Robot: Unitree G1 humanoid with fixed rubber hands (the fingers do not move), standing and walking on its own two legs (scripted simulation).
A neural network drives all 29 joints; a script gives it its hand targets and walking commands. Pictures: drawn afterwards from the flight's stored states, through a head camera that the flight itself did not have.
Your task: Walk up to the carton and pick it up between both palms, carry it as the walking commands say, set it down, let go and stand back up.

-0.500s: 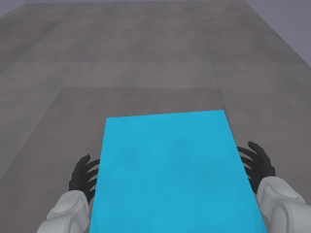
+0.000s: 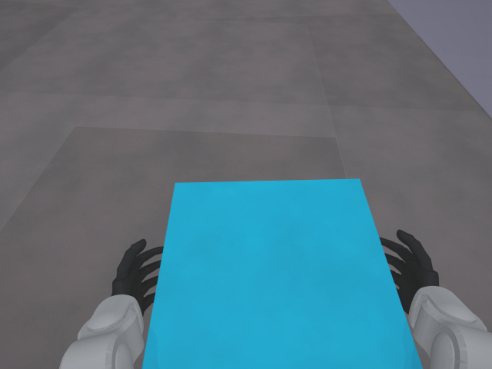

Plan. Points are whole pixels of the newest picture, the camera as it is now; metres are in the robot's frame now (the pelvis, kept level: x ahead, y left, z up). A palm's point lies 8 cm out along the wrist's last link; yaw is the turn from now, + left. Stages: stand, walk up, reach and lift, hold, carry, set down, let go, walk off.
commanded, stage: carry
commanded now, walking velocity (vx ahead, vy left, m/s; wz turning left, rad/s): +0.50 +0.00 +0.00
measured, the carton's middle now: (269, 291) +0.26 -0.01 +0.01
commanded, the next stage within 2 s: none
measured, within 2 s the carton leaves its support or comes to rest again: neither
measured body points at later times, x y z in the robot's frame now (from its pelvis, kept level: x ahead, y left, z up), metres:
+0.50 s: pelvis +0.33 -0.01 +0.01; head +0.34 -0.04 +0.46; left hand +0.57 +0.16 +0.10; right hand +0.57 -0.22 +0.09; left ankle +0.49 +0.12 -0.69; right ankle +0.15 -0.09 -0.73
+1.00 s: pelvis +0.68 +0.00 +0.02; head +0.68 +0.05 +0.47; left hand +0.91 +0.18 +0.08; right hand +0.92 -0.19 +0.12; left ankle +0.52 +0.07 -0.73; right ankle +0.84 -0.17 -0.66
